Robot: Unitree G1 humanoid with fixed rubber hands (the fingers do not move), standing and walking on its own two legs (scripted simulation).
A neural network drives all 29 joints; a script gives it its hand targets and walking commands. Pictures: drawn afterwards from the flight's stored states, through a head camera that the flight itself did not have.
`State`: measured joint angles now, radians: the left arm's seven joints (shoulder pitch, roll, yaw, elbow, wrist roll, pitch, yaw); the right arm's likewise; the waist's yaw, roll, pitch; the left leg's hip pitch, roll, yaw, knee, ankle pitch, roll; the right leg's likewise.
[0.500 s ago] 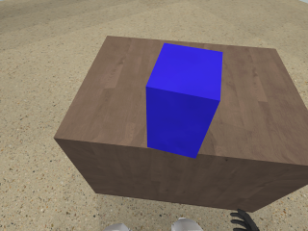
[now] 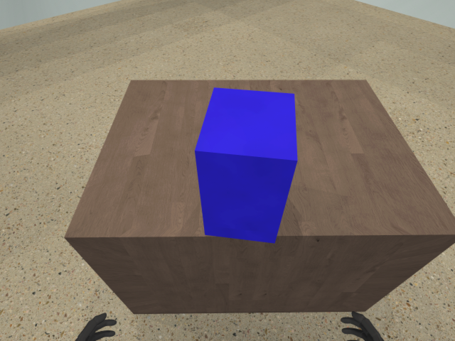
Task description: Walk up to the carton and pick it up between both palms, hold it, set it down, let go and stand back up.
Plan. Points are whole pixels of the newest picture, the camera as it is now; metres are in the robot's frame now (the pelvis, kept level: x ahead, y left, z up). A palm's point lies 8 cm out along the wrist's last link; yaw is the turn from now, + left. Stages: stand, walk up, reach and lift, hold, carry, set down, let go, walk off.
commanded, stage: walk up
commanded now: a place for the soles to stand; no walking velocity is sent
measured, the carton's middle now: (246, 169) +0.46 -0.02 +0.02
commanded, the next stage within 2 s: none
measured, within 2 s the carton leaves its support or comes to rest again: neither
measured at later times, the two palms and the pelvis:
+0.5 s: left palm out of the picture +0.11 +0.24 -0.10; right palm out of the picture +0.06 -0.30 -0.12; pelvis +0.02 -0.02 -0.01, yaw -6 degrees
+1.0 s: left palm (129, 307) +0.21 +0.20 -0.10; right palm out of the picture +0.16 -0.32 -0.10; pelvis +0.07 -0.05 -0.01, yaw +0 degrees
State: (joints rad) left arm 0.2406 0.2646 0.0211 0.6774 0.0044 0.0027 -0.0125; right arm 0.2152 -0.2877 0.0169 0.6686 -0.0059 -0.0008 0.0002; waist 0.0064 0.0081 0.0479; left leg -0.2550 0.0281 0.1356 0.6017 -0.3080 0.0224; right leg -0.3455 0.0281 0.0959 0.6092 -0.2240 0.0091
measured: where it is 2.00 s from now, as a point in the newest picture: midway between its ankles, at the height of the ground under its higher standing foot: outside the picture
